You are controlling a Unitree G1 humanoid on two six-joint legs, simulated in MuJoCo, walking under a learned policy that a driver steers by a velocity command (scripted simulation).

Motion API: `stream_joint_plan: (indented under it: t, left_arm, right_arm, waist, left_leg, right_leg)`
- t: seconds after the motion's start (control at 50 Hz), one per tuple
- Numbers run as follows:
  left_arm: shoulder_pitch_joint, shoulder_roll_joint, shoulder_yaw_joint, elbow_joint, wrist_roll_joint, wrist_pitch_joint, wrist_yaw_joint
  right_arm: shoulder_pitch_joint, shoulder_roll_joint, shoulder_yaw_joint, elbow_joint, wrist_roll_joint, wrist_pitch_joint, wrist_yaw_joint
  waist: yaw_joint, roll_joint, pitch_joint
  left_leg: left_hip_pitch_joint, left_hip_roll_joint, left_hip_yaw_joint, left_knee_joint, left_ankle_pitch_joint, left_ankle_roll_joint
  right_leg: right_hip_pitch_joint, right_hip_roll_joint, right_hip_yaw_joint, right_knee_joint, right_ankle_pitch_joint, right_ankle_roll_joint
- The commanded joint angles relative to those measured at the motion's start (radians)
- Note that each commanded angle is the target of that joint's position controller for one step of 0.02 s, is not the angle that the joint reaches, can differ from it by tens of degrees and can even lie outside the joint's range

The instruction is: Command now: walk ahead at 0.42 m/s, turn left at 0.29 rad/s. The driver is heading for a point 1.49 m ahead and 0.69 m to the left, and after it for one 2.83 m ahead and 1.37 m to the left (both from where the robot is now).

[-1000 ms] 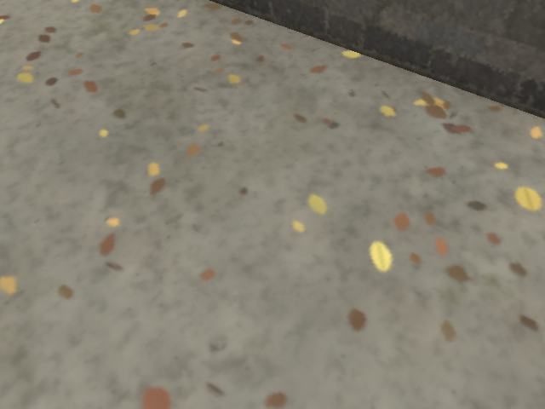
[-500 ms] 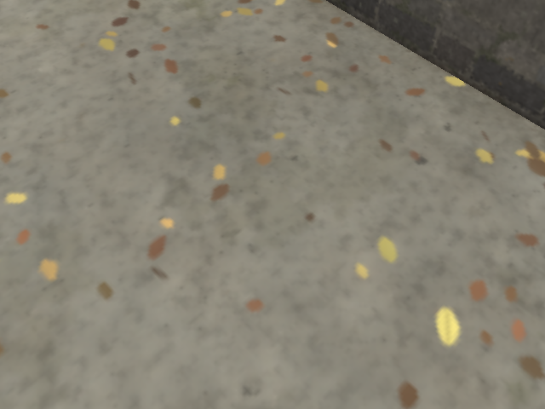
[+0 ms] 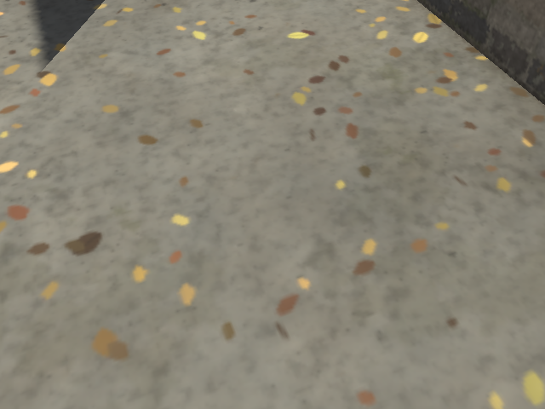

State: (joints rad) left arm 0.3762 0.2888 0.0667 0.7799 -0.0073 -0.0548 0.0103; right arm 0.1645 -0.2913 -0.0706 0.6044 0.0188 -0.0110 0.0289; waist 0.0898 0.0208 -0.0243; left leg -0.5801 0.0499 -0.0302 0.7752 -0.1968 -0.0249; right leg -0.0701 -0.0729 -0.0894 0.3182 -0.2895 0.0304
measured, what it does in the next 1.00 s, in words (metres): walks ahead, turning left: left foot, then right foot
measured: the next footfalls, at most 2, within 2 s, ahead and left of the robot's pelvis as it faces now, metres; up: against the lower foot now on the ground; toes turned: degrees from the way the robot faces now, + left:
left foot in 0.10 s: +0.14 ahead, +0.15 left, +0.00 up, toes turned +2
right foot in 0.58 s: +0.49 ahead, -0.07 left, +0.00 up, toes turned +3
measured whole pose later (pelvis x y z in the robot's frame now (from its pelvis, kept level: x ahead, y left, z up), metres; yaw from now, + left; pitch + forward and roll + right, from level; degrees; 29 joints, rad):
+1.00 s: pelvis +0.52 +0.05 +0.00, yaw +16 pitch +0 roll -3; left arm 0.30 0.29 0.08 0.84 0.00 -0.08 0.00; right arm 0.14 -0.28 -0.06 0.70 0.02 -0.02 0.03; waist 0.07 0.03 0.04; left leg -0.66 0.12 -0.02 0.73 0.00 0.02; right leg 0.04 0.01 -0.24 0.23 -0.27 0.00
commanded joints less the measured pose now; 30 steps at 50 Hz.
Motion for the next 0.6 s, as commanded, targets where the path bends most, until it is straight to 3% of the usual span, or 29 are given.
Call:
stream_joint_plan:
  t: [0.02, 0.06, 0.08, 0.1, 0.12, 0.14, 0.16, 0.18, 0.2, 0.24, 0.3, 0.38, 0.44, 0.48, 0.54, 0.56, 0.58, 0.6]
  left_arm:
    - [-0.024, 0.212, 0.054, -0.04, -0.025, -0.012, -0.011]
    - [-0.038, 0.216, 0.053, -0.026, -0.035, -0.003, -0.015]
    - [-0.025, 0.188, 0.041, -0.016, -0.031, -0.005, -0.016]
    - [-0.027, 0.136, 0.02, -0.024, -0.015, -0.012, -0.016]
    - [-0.016, 0.031, -0.017, -0.092, 0.017, -0.032, -0.019]
    - [-0.05, 0.105, 0.0, -0.092, -0.009, -0.055, -0.013]
    - [-0.094, 0.157, 0.016, -0.106, -0.035, -0.065, -0.017]
    - [-0.126, 0.15, 0.014, -0.106, -0.031, -0.067, -0.018]
    - [-0.139, 0.138, 0.013, -0.099, -0.012, -0.064, -0.017]
    - [-0.114, 0.117, 0.014, -0.089, -0.004, -0.048, -0.027]
    - [-0.135, 0.079, 0.003, -0.088, 0.004, -0.027, -0.031]
    - [-0.285, 0.038, -0.018, -0.124, 0.0, -0.035, -0.042]
    - [-0.384, 0.043, -0.022, -0.155, -0.01, -0.042, -0.058]
    - [-0.425, 0.059, -0.016, -0.179, -0.008, -0.046, -0.066]
    - [-0.379, 0.094, -0.001, -0.179, -0.001, -0.054, -0.069]
    - [-0.299, 0.118, 0.013, -0.163, 0.0, -0.055, -0.062]
    - [-0.149, 0.16, 0.036, -0.128, 0.003, -0.053, -0.051]
    - [0.029, 0.235, 0.052, -0.109, 0.018, -0.049, -0.038]
  right_arm:
    - [-0.133, -0.053, -0.003, -0.105, 0.007, -0.031, 0.014]
    - [-0.046, -0.075, -0.016, -0.077, 0.008, -0.034, 0.014]
    - [0.067, -0.115, -0.04, -0.038, 0.007, -0.032, 0.006]
    - [0.219, -0.167, -0.063, -0.007, 0.001, -0.028, -0.006]
    - [0.3, -0.294, -0.079, -0.003, -0.016, -0.025, -0.02]
    - [0.326, -0.253, -0.068, 0.003, -0.01, -0.039, -0.015]
    - [0.278, -0.196, -0.046, 0.011, -0.009, -0.05, -0.01]
    - [0.23, -0.153, -0.032, 0.013, -0.008, -0.054, -0.008]
    - [0.174, -0.121, -0.02, 0.01, -0.011, -0.055, -0.007]
    - [0.115, -0.091, -0.01, 0.008, -0.022, -0.061, -0.007]
    - [0.113, -0.108, -0.016, 0.038, -0.017, -0.077, -0.015]
    - [0.152, -0.133, -0.021, 0.083, -0.011, -0.074, -0.029]
    - [0.215, -0.158, -0.028, 0.122, 0.001, -0.072, -0.032]
    - [0.245, -0.162, -0.03, 0.148, 0.008, -0.064, -0.034]
    - [0.246, -0.184, -0.04, 0.162, 0.006, -0.047, -0.041]
    - [0.232, -0.19, -0.04, 0.162, 0.003, -0.041, -0.042]
    - [0.23, -0.167, -0.029, 0.16, -0.006, -0.038, -0.043]
    - [0.242, -0.099, -0.003, 0.132, -0.032, -0.038, -0.045]
  waist:
    - [-0.009, -0.182, 0.092]
    - [-0.079, -0.165, 0.07]
    - [-0.134, -0.127, 0.002]
    - [-0.21, -0.053, -0.113]
    - [-0.192, 0.262, -0.209]
    - [-0.224, 0.216, -0.26]
    - [-0.207, 0.17, -0.15]
    - [-0.184, 0.133, -0.086]
    - [-0.156, 0.092, -0.033]
    - [-0.101, 0.104, 0.006]
    - [-0.078, 0.052, 0.034]
    - [-0.122, 0.046, 0.083]
    - [-0.157, 0.037, 0.108]
    - [-0.155, 0.03, 0.121]
    - [-0.113, 0.054, 0.08]
    - [-0.063, 0.064, 0.024]
    - [0.01, 0.058, -0.084]
    - [0.066, -0.058, -0.257]
  left_leg:
    - [0.071, -0.023, 0.068, -0.143, -0.038, 0.033]
    - [0.241, -0.057, 0.102, -0.265, 0.001, 0.077]
    - [0.425, -0.086, 0.111, -0.302, 0.017, 0.105]
    - [0.665, 0.004, -0.008, -0.299, 0.013, 0.141]
    - [0.945, 0.284, -0.493, -0.38, -0.062, 0.287]
    - [0.918, 0.344, -0.707, -0.489, -0.154, 0.37]
    - [0.852, 0.311, -0.567, -0.484, -0.145, 0.336]
    - [0.751, 0.258, -0.44, -0.486, -0.103, 0.303]
    - [0.651, 0.215, -0.36, -0.514, -0.051, 0.283]
    - [0.525, 0.172, -0.269, -0.572, 0.087, 0.27]
    - [0.473, 0.164, -0.176, -0.617, 0.232, 0.28]
    - [0.439, 0.125, -0.072, -0.637, 0.248, 0.241]
    - [0.474, 0.152, -0.069, -0.639, 0.197, 0.231]
    - [0.536, 0.181, -0.097, -0.601, 0.227, 0.221]
    - [0.612, 0.193, -0.128, -0.496, 0.404, 0.192]
    - [0.604, 0.167, -0.115, -0.393, 0.561, 0.175]
    - [0.525, 0.111, -0.082, -0.206, 0.594, 0.144]
    - [0.309, 0.031, -0.044, 0.12, 0.283, 0.104]
  right_leg:
    - [-0.063, -0.216, 0.152, -0.136, 0.061, -0.195]
    - [-0.084, -0.22, 0.131, -0.053, 0.186, -0.176]
    - [-0.121, -0.18, 0.08, 0.092, 0.353, -0.15]
    - [-0.237, -0.123, 0.003, 0.35, 0.334, -0.097]
    - [-0.626, 0.025, -0.03, 0.751, -0.146, -0.012]
    - [-0.75, 0.053, 0.126, 0.935, -0.277, -0.007]
    - [-0.82, -0.005, 0.146, 0.981, -0.21, -0.027]
    - [-0.804, -0.042, 0.132, 0.949, -0.121, -0.044]
    - [-0.768, -0.065, 0.132, 0.89, -0.049, -0.043]
    - [-0.672, -0.082, 0.136, 0.823, 0.04, -0.035]
    - [-0.668, -0.073, 0.123, 0.714, 0.13, -0.005]
    - [-0.61, -0.034, 0.099, 0.412, 0.345, -0.004]
    - [-0.569, -0.004, 0.09, 0.287, 0.412, -0.024]
    - [-0.573, 0.006, 0.112, 0.234, 0.377, -0.046]
    - [-0.471, 0.043, 0.099, 0.192, 0.266, -0.076]
    - [-0.339, 0.074, 0.067, 0.176, 0.241, -0.095]
    - [-0.101, 0.063, 0.065, 0.195, 0.265, -0.126]
    - [0.224, -0.14, 0.275, 0.248, 0.287, -0.185]
Keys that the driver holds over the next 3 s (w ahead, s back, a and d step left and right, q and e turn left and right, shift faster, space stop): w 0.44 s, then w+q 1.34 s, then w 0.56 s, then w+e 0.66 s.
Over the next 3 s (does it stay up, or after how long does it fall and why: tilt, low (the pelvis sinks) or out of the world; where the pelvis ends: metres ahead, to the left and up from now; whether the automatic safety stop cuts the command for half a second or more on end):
stays up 1.40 0.73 0.00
